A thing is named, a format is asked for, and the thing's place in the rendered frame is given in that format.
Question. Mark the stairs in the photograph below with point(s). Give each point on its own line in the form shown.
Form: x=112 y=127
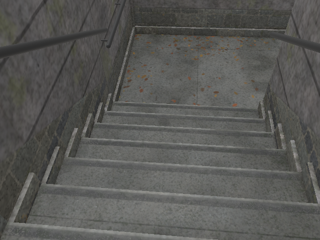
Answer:
x=157 y=171

